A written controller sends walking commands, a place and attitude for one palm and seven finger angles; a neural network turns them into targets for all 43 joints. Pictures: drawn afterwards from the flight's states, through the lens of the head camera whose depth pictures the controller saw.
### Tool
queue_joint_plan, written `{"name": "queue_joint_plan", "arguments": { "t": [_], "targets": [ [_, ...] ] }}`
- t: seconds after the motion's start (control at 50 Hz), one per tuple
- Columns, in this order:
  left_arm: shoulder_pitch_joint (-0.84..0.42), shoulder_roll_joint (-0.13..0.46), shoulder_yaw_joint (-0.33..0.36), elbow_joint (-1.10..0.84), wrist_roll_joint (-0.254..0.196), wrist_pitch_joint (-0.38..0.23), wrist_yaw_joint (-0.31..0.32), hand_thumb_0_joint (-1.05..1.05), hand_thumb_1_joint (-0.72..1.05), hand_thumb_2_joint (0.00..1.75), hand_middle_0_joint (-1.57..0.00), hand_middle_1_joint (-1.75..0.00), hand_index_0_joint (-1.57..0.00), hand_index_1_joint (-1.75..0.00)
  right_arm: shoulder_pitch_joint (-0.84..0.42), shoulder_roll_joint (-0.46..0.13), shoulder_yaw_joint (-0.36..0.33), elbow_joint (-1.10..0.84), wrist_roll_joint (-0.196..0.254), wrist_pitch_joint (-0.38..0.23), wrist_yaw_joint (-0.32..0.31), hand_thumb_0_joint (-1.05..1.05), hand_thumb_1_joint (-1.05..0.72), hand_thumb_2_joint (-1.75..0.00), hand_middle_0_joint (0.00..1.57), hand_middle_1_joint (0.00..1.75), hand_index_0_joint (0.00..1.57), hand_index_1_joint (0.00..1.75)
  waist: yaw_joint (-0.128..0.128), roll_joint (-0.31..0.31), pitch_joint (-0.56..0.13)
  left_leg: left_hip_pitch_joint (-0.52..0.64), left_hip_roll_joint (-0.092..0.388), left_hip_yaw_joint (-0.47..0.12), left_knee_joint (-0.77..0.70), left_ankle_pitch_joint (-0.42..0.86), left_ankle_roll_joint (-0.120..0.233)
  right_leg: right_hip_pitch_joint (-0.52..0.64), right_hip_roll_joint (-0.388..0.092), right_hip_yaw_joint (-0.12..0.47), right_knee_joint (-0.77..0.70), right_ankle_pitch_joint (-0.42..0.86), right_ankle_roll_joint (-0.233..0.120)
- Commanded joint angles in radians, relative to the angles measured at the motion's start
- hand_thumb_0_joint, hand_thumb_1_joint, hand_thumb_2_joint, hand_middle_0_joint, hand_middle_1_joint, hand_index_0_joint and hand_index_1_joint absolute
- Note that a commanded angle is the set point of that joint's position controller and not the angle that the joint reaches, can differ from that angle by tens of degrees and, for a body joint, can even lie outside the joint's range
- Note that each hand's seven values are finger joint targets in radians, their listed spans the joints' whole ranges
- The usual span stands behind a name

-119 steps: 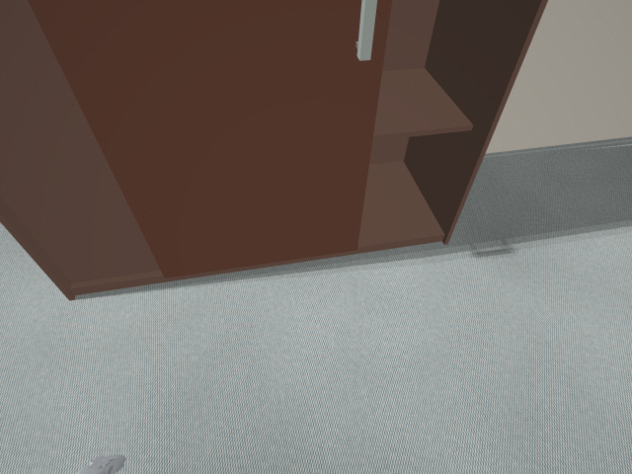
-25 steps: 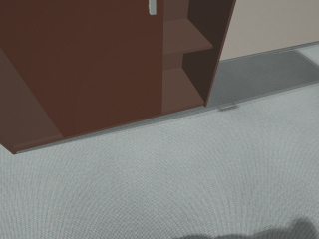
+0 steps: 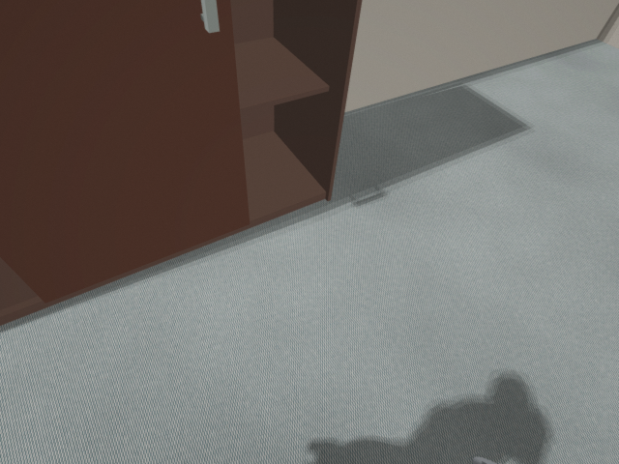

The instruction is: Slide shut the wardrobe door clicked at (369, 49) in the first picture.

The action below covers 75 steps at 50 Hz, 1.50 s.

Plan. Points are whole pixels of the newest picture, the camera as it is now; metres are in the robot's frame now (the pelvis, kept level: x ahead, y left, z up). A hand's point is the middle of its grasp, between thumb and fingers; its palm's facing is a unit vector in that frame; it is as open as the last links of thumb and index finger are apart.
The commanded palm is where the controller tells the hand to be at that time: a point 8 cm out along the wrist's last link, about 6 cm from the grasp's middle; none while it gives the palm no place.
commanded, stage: walk to a spot facing it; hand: left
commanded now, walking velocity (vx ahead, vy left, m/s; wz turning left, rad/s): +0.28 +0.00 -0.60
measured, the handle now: out of the picture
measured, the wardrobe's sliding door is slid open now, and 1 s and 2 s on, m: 0.39 0.39 0.39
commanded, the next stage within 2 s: turn to face it in 1.24 s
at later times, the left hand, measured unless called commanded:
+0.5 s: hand (291, 355) +0.32 +0.06 -0.18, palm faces -0.43 -0.89 -0.15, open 7.4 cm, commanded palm none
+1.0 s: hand (285, 322) +0.39 +0.08 -0.19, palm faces -0.40 -0.90 -0.17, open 7.4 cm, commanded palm none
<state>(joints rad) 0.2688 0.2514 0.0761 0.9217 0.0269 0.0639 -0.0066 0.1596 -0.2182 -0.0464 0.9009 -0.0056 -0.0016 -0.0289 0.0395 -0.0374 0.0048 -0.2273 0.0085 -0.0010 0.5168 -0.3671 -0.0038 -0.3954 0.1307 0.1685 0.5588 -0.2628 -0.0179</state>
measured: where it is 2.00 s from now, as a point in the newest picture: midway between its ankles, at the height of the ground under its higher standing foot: (388, 375)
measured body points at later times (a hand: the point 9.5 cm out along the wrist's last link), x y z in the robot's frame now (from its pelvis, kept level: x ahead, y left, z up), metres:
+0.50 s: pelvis +0.11 -0.06 -0.02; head +0.17 -0.06 +0.43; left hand +0.34 +0.10 -0.16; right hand -0.10 -0.21 -0.14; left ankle -0.02 +0.11 -0.72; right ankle +0.18 -0.18 -0.74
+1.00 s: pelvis +0.31 -0.10 +0.00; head +0.33 -0.08 +0.44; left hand +0.41 +0.12 -0.17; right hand +0.30 -0.36 -0.12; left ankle +0.39 -0.04 -0.73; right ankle +0.19 -0.17 -0.70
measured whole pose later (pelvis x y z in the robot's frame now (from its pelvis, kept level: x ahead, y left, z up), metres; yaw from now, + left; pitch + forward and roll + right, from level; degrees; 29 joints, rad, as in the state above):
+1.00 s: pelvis +0.31 -0.10 +0.00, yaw -30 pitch -1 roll -2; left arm 0.36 0.22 0.07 1.05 0.02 -0.01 -0.01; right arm 0.18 -0.15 -0.04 0.93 -0.03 -0.07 0.01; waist 0.04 -0.05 0.01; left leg -0.34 0.08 0.16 0.62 -0.27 0.04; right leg -0.27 0.03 0.00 0.85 -0.44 -0.04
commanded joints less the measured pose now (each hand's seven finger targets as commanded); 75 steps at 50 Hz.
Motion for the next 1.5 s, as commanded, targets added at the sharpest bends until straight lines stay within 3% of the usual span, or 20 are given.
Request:
{"name": "queue_joint_plan", "arguments": {
  "t": [0.0, 0.08, 0.32, 0.4, 0.44, 0.48, 0.56, 0.62, 0.8, 0.88, 0.9, 0.92, 0.94, 1.0, 1.08, 1.28, 1.36, 1.38, 1.42, 1.48],
  "targets": [
    [-0.156, 0.112, 0.046, -0.161, 0.008, -0.038, -0.030, 0.00, 0.90, 0.90, -0.20, -0.30, -0.20, -0.30, 0.119, -0.246, -0.043, -0.049, -0.018, -0.029, -0.011, 0.00, -0.90, -0.90, 0.20, 0.30, 0.20, 0.30, -0.076, 0.261, 0.075, 0.076, 0.472, -0.492, -0.410, -0.376, 0.165, -0.376, -0.126, -0.060, 0.472, -0.199, 0.050],
    [-0.060, 0.065, 0.035, -0.091, 0.014, -0.033, -0.058, 0.00, 0.90, 0.90, -0.20, -0.30, -0.20, -0.30, 0.114, -0.142, -0.011, -0.042, -0.016, -0.058, -0.010, 0.00, -0.90, -0.90, 0.20, 0.30, 0.20, 0.30, -0.025, 0.176, 0.107, 0.077, 0.262, -0.103, -0.360, -0.066, 0.083, -0.358, -0.144, -0.145, 0.665, 0.030, 0.069],
    [-0.354, -0.008, -0.012, -0.137, 0.003, -0.044, -0.070, 0.00, 0.90, 0.90, -0.20, -0.30, -0.20, -0.30, 0.396, -0.118, -0.006, 0.099, -0.028, -0.077, -0.010, 0.00, -0.90, -0.90, 0.20, 0.30, 0.20, 0.30, -0.124, 0.185, 0.169, 0.296, 0.339, 0.129, -0.272, 0.495, 0.119, -0.366, -0.216, -0.274, 0.289, 0.036, 0.041],
    [-0.266, 0.016, -0.007, -0.108, 0.000, -0.063, -0.060, 0.00, 0.90, 0.90, -0.20, -0.30, -0.20, -0.30, 0.374, -0.148, -0.021, 0.115, -0.025, -0.074, -0.004, 0.00, -0.90, -0.90, 0.20, 0.30, 0.20, 0.30, -0.069, 0.182, 0.078, 0.298, 0.348, 0.232, -0.084, 0.927, 0.090, -0.092, -0.129, -0.347, 0.127, -0.048, -0.033],
    [0.010, 0.083, 0.019, -0.025, 0.005, -0.087, -0.047, 0.00, 0.90, 0.90, -0.20, -0.30, -0.20, -0.30, 0.328, -0.165, -0.022, 0.097, -0.011, -0.071, 0.003, 0.00, -0.90, -0.90, 0.20, 0.30, 0.20, 0.30, 0.067, 0.151, -0.080, 0.133, 0.301, 0.294, 0.283, 0.925, 0.020, 0.348, -0.088, -0.362, -0.007, 0.063, -0.071],
    [0.230, 0.287, 0.063, 0.033, -0.017, -0.101, -0.018, 0.00, 0.90, 0.90, -0.20, -0.30, -0.20, -0.30, 0.324, -0.050, -0.004, 0.032, 0.014, -0.073, 0.012, 0.00, -0.90, -0.90, 0.20, 0.30, 0.20, 0.30, 0.109, -0.171, -0.330, -0.422, 0.093, 0.187, 0.921, -0.242, -0.055, 0.798, -0.595, 0.418, -0.163, 0.188, -0.259],
    [-0.041, 0.142, 0.018, -0.030, -0.018, -0.096, 0.005, 0.00, 0.90, 0.90, -0.20, -0.30, -0.20, -0.30, 0.208, -0.061, -0.019, 0.043, -0.018, -0.042, 0.015, 0.00, -0.90, -0.90, 0.20, 0.30, 0.20, 0.30, -0.017, 0.021, 0.003, -0.355, 0.203, 0.023, 0.829, 0.032, -0.029, 0.174, -0.445, 0.143, -0.331, -0.091, -0.184],
    [-0.084, 0.105, 0.010, -0.019, -0.003, -0.113, 0.009, 0.00, 0.90, 0.90, -0.20, -0.30, -0.20, -0.30, 0.314, -0.021, -0.018, 0.083, -0.027, -0.016, 0.021, 0.00, -0.90, -0.90, 0.20, 0.30, 0.20, 0.30, -0.093, -0.020, -0.014, -0.267, 0.188, 0.053, 0.672, 0.081, -0.046, 0.059, -0.351, -0.016, -0.343, -0.024, -0.153],
    [0.041, 0.102, 0.011, 0.035, 0.000, -0.127, 0.006, 0.00, 0.90, 0.90, -0.20, -0.30, -0.20, -0.30, 0.056, -0.014, -0.022, -0.014, -0.022, -0.043, 0.050, 0.00, -0.90, -0.90, 0.20, 0.30, 0.20, 0.30, -0.021, -0.058, 0.062, -0.248, 0.126, 0.074, 0.232, 0.122, -0.041, 0.125, -0.352, 0.053, -0.351, -0.100, -0.173],
    [0.041, 0.096, 0.015, 0.036, -0.011, -0.118, 0.006, 0.00, 0.90, 0.90, -0.20, -0.30, -0.20, -0.30, 0.117, -0.048, -0.026, 0.011, -0.020, -0.066, 0.040, 0.00, -0.90, -0.90, 0.20, 0.30, 0.20, 0.30, -0.062, 0.001, 0.038, 0.053, 0.070, 0.110, -0.012, 0.149, -0.031, 0.063, -0.291, 0.014, -0.205, -0.043, -0.126],
    [0.039, 0.068, 0.011, 0.031, -0.010, -0.117, 0.001, 0.00, 0.90, 0.90, -0.20, -0.30, -0.20, -0.30, 0.225, -0.097, -0.040, 0.043, -0.023, -0.073, 0.029, 0.00, -0.90, -0.90, 0.20, 0.30, 0.20, 0.30, -0.111, 0.109, -0.004, 0.236, 0.135, 0.012, -0.086, 0.064, -0.003, -0.042, -0.227, -0.031, -0.007, -0.007, -0.093],
    [0.047, 0.005, 0.002, 0.011, -0.019, -0.117, -0.009, 0.00, 0.90, 0.90, -0.20, -0.30, -0.20, -0.30, 0.349, -0.204, -0.063, 0.067, -0.040, -0.077, 0.021, 0.00, -0.90, -0.90, 0.20, 0.30, 0.20, 0.30, -0.149, 0.338, -0.053, 0.388, 0.388, -0.302, -0.213, -0.073, 0.090, -0.236, -0.102, -0.181, 0.312, -0.168, -0.038],
    [0.012, 0.023, 0.001, -0.009, -0.008, -0.122, -0.006, 0.00, 0.90, 0.90, -0.20, -0.30, -0.20, -0.30, 0.385, -0.216, -0.060, 0.078, -0.036, -0.068, 0.016, 0.00, -0.90, -0.90, 0.20, 0.30, 0.20, 0.30, -0.163, 0.357, -0.052, 0.363, 0.506, -0.464, -0.328, -0.190, 0.142, -0.319, -0.105, -0.183, 0.537, -0.288, -0.022],
    [-0.018, 0.028, 0.016, 0.024, 0.005, -0.110, -0.027, 0.00, 0.90, 0.90, -0.20, -0.30, -0.20, -0.30, 0.207, -0.083, -0.022, 0.050, -0.022, -0.082, 0.009, 0.00, -0.90, -0.90, 0.20, 0.30, 0.20, 0.30, -0.077, 0.109, 0.081, 0.132, 0.416, -0.225, -0.359, -0.057, 0.104, -0.321, -0.227, -0.142, 0.682, -0.056, -0.009],
    [0.052, -0.030, 0.021, 0.054, 0.010, -0.069, -0.029, 0.00, 0.90, 0.90, -0.20, -0.30, -0.20, -0.30, 0.214, -0.034, -0.014, 0.076, -0.013, -0.099, -0.002, 0.00, -0.90, -0.90, 0.20, 0.30, 0.20, 0.30, -0.033, 0.153, 0.061, 0.117, 0.316, 0.086, -0.312, 0.346, 0.050, -0.279, -0.233, -0.176, 0.671, 0.069, 0.029],
    [-0.165, -0.069, 0.008, -0.019, 0.000, -0.059, -0.040, 0.00, 0.90, 0.90, -0.20, -0.30, -0.20, -0.30, 0.295, -0.068, -0.026, 0.125, -0.020, -0.071, -0.009, 0.00, -0.90, -0.90, 0.20, 0.30, 0.20, 0.30, -0.082, 0.198, 0.113, 0.246, 0.316, 0.288, -0.186, 0.792, 0.091, -0.238, -0.185, -0.333, 0.214, 0.089, 0.026],
    [-0.014, -0.036, 0.004, 0.022, 0.010, -0.083, -0.019, 0.00, 0.90, 0.90, -0.20, -0.30, -0.20, -0.30, 0.279, -0.093, -0.032, 0.137, -0.014, -0.059, -0.008, 0.00, -0.90, -0.90, 0.20, 0.30, 0.20, 0.30, -0.010, 0.207, -0.010, 0.234, 0.314, 0.287, 0.076, 0.988, 0.071, 0.070, -0.116, -0.361, 0.063, 0.113, -0.028],
    [0.111, 0.001, 0.012, 0.061, 0.013, -0.098, -0.009, 0.00, 0.90, 0.90, -0.20, -0.30, -0.20, -0.30, 0.264, -0.089, -0.027, 0.135, -0.007, -0.059, -0.004, 0.00, -0.90, -0.90, 0.20, 0.30, 0.20, 0.30, 0.055, 0.162, -0.089, 0.153, 0.278, 0.293, 0.249, 0.882, 0.041, 0.280, -0.131, -0.349, -0.037, 0.250, -0.035],
    [0.252, 0.155, 0.027, 0.118, -0.004, -0.121, 0.016, 0.00, 0.90, 0.90, -0.20, -0.30, -0.20, -0.30, 0.340, 0.027, -0.007, 0.130, 0.016, -0.053, -0.002, 0.00, -0.90, -0.90, 0.20, 0.30, 0.20, 0.30, 0.060, -0.128, -0.313, -0.244, 0.063, 0.165, 0.782, -0.271, -0.028, 0.671, -0.588, 0.113, -0.007, 1.100, -0.227],
    [0.023, 0.097, 0.001, 0.050, -0.013, -0.110, 0.036, 0.00, 0.90, 0.90, -0.20, -0.30, -0.20, -0.30, 0.307, 0.009, -0.010, 0.138, 0.000, -0.013, -0.006, 0.00, -0.90, -0.90, 0.20, 0.30, 0.20, 0.30, -0.006, -0.098, -0.177, -0.233, 0.120, -0.011, 0.824, -0.168, -0.022, 0.334, -0.565, 0.035, -0.194, 0.605, -0.196]
  ]
}}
